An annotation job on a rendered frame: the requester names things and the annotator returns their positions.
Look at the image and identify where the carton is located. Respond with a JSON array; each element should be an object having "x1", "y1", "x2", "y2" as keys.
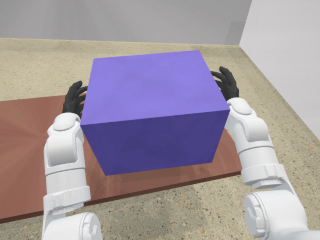
[{"x1": 80, "y1": 50, "x2": 231, "y2": 176}]

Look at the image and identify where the robot right upper arm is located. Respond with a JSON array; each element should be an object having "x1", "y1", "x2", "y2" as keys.
[{"x1": 244, "y1": 189, "x2": 320, "y2": 240}]

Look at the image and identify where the robot left hand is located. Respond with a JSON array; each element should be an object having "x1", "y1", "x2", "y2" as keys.
[{"x1": 62, "y1": 80, "x2": 88, "y2": 120}]

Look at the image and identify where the left robot forearm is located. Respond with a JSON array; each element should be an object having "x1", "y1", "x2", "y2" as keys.
[{"x1": 41, "y1": 112, "x2": 91, "y2": 240}]

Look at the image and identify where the robot left upper arm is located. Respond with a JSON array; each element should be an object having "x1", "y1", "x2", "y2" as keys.
[{"x1": 43, "y1": 212, "x2": 103, "y2": 240}]

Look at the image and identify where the robot right hand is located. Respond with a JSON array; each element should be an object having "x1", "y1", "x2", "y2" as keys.
[{"x1": 210, "y1": 66, "x2": 239, "y2": 102}]

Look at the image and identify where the table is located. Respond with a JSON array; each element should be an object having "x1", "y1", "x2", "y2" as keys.
[{"x1": 0, "y1": 93, "x2": 243, "y2": 224}]

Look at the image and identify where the right robot forearm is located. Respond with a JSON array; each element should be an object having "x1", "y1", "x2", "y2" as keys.
[{"x1": 225, "y1": 97, "x2": 308, "y2": 227}]

